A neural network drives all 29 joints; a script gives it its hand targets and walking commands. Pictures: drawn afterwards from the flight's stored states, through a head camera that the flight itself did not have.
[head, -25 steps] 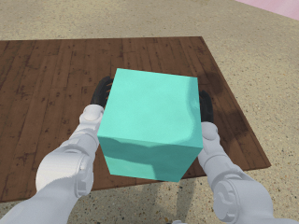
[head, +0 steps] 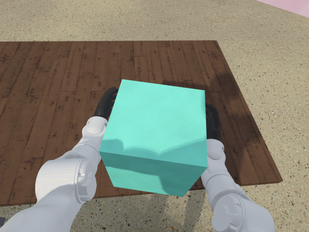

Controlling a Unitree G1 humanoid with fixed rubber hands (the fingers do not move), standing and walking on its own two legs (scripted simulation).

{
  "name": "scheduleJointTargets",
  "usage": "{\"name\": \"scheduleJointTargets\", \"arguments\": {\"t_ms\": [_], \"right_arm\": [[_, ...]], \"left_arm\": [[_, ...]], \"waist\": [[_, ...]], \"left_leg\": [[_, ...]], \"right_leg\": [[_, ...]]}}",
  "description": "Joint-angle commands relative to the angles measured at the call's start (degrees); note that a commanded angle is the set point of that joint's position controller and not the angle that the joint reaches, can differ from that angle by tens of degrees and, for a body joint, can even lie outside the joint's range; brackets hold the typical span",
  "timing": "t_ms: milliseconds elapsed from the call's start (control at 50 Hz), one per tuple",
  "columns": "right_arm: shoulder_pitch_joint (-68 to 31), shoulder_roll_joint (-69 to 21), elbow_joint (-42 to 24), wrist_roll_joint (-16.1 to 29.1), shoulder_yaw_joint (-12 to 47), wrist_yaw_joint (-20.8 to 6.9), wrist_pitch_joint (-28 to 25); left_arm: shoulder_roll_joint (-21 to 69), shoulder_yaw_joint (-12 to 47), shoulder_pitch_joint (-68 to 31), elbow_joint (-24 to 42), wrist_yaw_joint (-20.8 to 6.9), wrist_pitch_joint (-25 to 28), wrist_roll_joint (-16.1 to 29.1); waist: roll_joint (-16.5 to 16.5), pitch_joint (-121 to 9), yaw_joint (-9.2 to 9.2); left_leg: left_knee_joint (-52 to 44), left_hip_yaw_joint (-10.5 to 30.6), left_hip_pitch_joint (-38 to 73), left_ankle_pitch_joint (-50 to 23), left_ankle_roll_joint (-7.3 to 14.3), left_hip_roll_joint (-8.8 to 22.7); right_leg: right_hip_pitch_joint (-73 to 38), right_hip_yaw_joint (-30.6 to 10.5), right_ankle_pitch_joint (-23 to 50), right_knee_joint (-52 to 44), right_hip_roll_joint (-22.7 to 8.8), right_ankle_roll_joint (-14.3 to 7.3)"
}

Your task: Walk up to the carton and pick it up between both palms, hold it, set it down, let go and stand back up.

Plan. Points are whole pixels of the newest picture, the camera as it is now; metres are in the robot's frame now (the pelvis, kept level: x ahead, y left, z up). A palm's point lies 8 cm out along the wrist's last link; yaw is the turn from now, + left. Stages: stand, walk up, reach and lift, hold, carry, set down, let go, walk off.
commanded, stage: reach and lift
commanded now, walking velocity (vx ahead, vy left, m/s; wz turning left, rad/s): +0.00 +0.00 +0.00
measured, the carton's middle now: (155, 142) +0.36 -0.02 +0.00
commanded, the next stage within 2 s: none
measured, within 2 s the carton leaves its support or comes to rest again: leaves its support in 1.04 s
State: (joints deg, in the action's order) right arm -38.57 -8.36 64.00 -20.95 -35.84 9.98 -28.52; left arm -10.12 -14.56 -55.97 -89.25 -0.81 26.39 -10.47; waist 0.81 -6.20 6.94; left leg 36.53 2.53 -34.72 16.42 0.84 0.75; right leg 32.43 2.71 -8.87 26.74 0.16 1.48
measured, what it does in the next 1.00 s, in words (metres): stands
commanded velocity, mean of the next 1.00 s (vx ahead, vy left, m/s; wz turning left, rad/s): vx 0.00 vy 0.00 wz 0.00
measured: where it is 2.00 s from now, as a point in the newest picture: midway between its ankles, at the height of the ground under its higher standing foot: outside the picture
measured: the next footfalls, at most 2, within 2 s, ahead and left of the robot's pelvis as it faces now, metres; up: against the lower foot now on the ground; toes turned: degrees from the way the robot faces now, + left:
none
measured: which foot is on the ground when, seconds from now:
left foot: down 0.00-1.00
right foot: down 0.00-1.00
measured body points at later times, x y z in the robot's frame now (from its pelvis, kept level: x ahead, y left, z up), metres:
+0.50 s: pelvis +0.01 +0.00 +0.01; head +0.08 +0.03 +0.45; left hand +0.45 +0.12 +0.03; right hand +0.37 -0.18 +0.02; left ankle +0.00 +0.10 -0.73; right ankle +0.03 -0.14 -0.73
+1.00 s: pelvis +0.01 +0.00 +0.01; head +0.08 +0.00 +0.46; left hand +0.44 +0.11 +0.04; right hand +0.37 -0.18 +0.02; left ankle +0.00 +0.10 -0.73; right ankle +0.03 -0.14 -0.73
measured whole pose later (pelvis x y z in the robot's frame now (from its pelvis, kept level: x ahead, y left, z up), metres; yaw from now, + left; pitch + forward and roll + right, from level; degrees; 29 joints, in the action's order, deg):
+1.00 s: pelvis +0.01 +0.00 +0.01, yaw -1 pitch +16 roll -3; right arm -31.6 -4.8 61.6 -8.3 -19.3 12.6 -30.1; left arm -7.5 -4.9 -46.3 -77.0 2.1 24.5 -3.8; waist 2.8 -8.5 4.4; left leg 28.1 1.1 -30.9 12.9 0.7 1.1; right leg 28.4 2.3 -4.6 17.3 0.2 1.2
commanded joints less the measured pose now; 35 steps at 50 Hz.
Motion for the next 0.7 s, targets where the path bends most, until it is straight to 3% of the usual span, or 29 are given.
{"name": "scheduleJointTargets", "arguments": {"t_ms": [0,60,80,100,120,140,160,200,240,260,280,320,340,380,400,420,440,460,480,540,560,580,600,620,640,680], "right_arm": [[-24.84,-34.94,3.50,-6.32,22.80,-7.96,-1.90],[-27.89,-33.30,7.87,-7.89,18.88,-7.57,-1.44],[-26.50,-33.81,7.08,-7.69,18.57,-7.43,-1.59],[-25.99,-34.33,6.50,-7.73,18.16,-7.52,-1.23],[-27.32,-32.58,6.47,-8.32,17.55,-7.60,-1.71],[-26.23,-33.52,4.83,-7.43,19.31,-7.43,-2.33],[-27.73,-33.15,6.58,-7.64,17.36,-7.22,-2.12],[-23.64,-33.98,6.70,-7.22,19.20,-7.36,-2.49],[-26.51,-31.67,8.13,-7.76,17.06,-7.39,-2.61],[-24.47,-32.81,5.79,-7.01,18.52,-7.10,-3.62],[-26.08,-32.92,7.79,-7.34,18.51,-6.67,-2.84],[-26.18,-33.25,4.27,-6.63,20.40,-6.48,-4.17],[-24.92,-34.44,4.71,-6.74,21.56,-6.37,-5.06],[-25.20,-33.76,6.26,-5.90,21.13,-6.43,-5.08],[-26.30,-34.10,4.49,-6.21,21.32,-6.40,-5.69],[-28.37,-33.49,5.09,-5.48,21.62,-6.26,-6.60],[-26.06,-34.21,3.95,-5.62,23.20,-6.41,-6.78],[-25.82,-33.69,4.86,-4.83,24.03,-6.37,-7.99],[-27.10,-33.53,4.78,-5.20,23.34,-6.04,-7.82],[-27.22,-34.09,4.97,-5.49,24.40,-5.91,-8.12],[-29.53,-32.96,2.62,-4.93,23.11,-5.63,-8.38],[-28.33,-33.29,3.84,-4.22,25.02,-6.35,-8.39],[-27.24,-33.37,3.44,-3.41,25.76,-6.01,-9.22],[-28.02,-33.46,3.15,-3.02,25.87,-6.10,-8.56],[-26.82,-34.36,1.61,-1.73,28.67,-5.96,-8.22],[-27.54,-33.74,2.79,-1.28,28.67,-6.27,-7.79]], "left_arm": [[37.29,4.35,-22.25,3.43,-8.06,2.99,-6.19],[36.00,5.77,-28.35,3.79,-8.49,1.93,-6.93],[36.08,4.94,-26.96,4.61,-8.29,1.72,-8.17],[36.10,5.06,-26.75,6.71,-8.26,1.41,-8.08],[37.26,5.71,-26.59,4.10,-8.05,0.94,-7.65],[37.16,5.92,-26.01,5.22,-7.97,1.22,-6.89],[36.25,5.76,-28.44,5.87,-7.88,1.45,-6.95],[36.80,5.62,-24.89,6.99,-7.68,2.10,-7.29],[37.08,4.01,-25.48,4.84,-7.51,1.05,-8.51],[39.04,5.79,-21.40,6.06,-7.54,1.19,-8.34],[36.73,3.68,-24.24,5.59,-7.94,0.88,-9.05],[37.76,6.72,-23.83,6.75,-7.69,1.66,-7.16],[38.35,6.32,-24.04,8.78,-7.23,1.91,-8.36],[37.55,6.27,-23.39,8.11,-6.88,1.99,-8.78],[37.93,6.60,-24.98,9.03,-6.91,2.65,-7.82],[39.36,7.87,-25.94,9.51,-6.53,2.78,-7.95],[39.63,8.08,-23.18,9.21,-6.35,2.84,-8.36],[39.55,8.67,-24.06,12.49,-5.71,3.23,-8.26],[39.59,7.64,-24.33,10.22,-5.95,2.90,-8.23],[40.69,10.03,-25.89,14.06,-5.37,4.11,-7.14],[41.19,11.74,-27.40,13.99,-5.08,3.82,-6.19],[41.37,12.35,-25.29,14.73,-4.41,4.18,-6.05],[43.00,13.81,-24.96,16.06,-4.20,4.00,-4.80],[43.04,14.62,-25.98,17.21,-4.09,4.07,-4.33],[41.59,13.80,-25.70,16.23,-4.12,4.62,-4.45],[41.92,14.70,-25.99,18.22,-4.01,4.63,-4.16]], "waist": [[5.76,-31.38,0.11],[5.78,-28.60,2.61],[6.32,-28.12,1.18],[6.79,-27.20,1.22],[6.32,-28.39,2.10],[7.22,-29.31,1.43],[6.40,-28.62,1.69],[5.35,-30.68,0.55],[7.61,-27.67,0.92],[6.55,-30.04,0.50],[5.13,-28.10,0.05],[5.11,-31.72,0.32],[5.66,-32.53,0.11],[7.37,-30.28,-1.86],[5.73,-33.69,-1.24],[6.68,-34.00,-0.85],[6.04,-33.22,-1.42],[8.03,-33.79,-2.15],[6.75,-32.05,-1.70],[6.32,-34.65,-1.64],[7.67,-36.28,-0.27],[8.53,-36.87,-1.75],[9.37,-38.70,-1.14],[8.52,-38.00,-1.56],[7.72,-38.47,-2.77],[8.92,-37.91,-2.53]], "left_leg": [[-5.01,-3.48,12.65,-19.04,-5.16,-0.93],[-5.59,-2.34,11.75,-14.31,-5.04,-0.50],[-6.20,-3.65,10.48,-13.51,-5.18,-0.89],[-7.35,-3.81,12.39,-10.95,-5.18,-1.12],[-6.95,-2.98,12.21,-10.92,-5.02,-0.71],[-6.58,-4.33,12.10,-12.77,-5.08,-1.12],[-7.20,-3.24,10.97,-10.29,-4.60,-0.67],[-5.98,-3.99,11.92,-15.32,-5.25,-0.56],[-6.77,-3.42,15.07,-18.13,-6.18,-0.15],[-6.85,-3.65,16.86,-19.54,-6.03,-0.51],[-6.61,-3.71,14.37,-17.22,-5.60,-0.55],[-7.36,-4.35,12.48,-16.58,-5.06,-0.50],[-7.95,-4.32,14.30,-17.54,-5.33,-0.88],[-7.45,-4.17,15.70,-21.41,-5.91,-0.63],[-7.46,-4.63,17.11,-22.03,-5.61,-0.62],[-7.25,-3.69,18.29,-23.06,-6.23,-0.23],[-7.99,-4.53,20.37,-23.61,-6.13,-0.75],[-7.56,-5.06,21.12,-26.68,-6.85,-0.59],[-8.05,-4.85,20.11,-24.54,-6.39,-0.45],[-8.60,-4.85,19.17,-24.74,-6.20,-0.67],[-8.34,-3.91,21.19,-25.93,-6.52,-0.22],[-7.86,-3.84,24.08,-30.95,-7.10,0.54],[-7.48,-4.20,24.45,-32.80,-7.53,-0.15],[-7.64,-3.55,25.71,-32.63,-7.28,0.10],[-7.13,-4.09,23.82,-32.29,-6.64,-0.63],[-7.58,-3.52,24.19,-32.13,-7.14,-0.17]], "right_leg": [[-20.48,0.89,17.61,-0.40,0.47,-3.15],[-18.56,1.57,12.60,-1.03,0.64,-3.08],[-19.79,1.88,14.00,-1.23,0.22,-3.13],[-19.11,1.68,12.03,-2.71,0.02,-2.93],[-16.50,1.54,11.40,-2.37,0.47,-3.23],[-18.51,1.83,13.54,-2.33,-0.03,-3.22],[-18.75,1.89,10.89,-2.10,0.27,-3.07],[-20.18,1.56,14.53,-1.72,0.78,-3.44],[-16.15,2.81,10.71,-3.43,1.40,-3.39],[-18.60,2.66,14.51,-3.74,1.21,-3.41],[-18.88,1.97,12.95,-3.47,0.81,-3.32],[-21.26,1.94,16.71,-2.61,0.92,-2.97],[-21.08,2.46,17.37,-3.50,0.79,-2.65],[-20.35,2.08,16.07,-4.45,1.47,-3.00],[-21.02,2.16,17.48,-4.44,1.27,-3.05],[-20.41,2.64,16.94,-4.70,1.51,-3.37],[-19.78,2.65,17.35,-5.85,1.55,-3.09],[-20.94,2.61,19.39,-5.39,1.79,-3.10],[-20.27,2.76,17.24,-5.95,1.89,-3.26],[-22.29,2.45,18.89,-5.99,1.85,-3.46],[-18.43,3.21,16.93,-6.64,2.42,-3.64],[-17.68,2.98,17.70,-6.51,2.79,-3.71],[-18.39,2.92,20.65,-6.79,2.84,-4.02],[-18.52,3.11,18.51,-7.52,3.24,-3.63],[-19.67,1.85,21.09,-6.89,2.58,-3.59],[-20.19,2.58,20.10,-6.79,2.86,-3.76]]}}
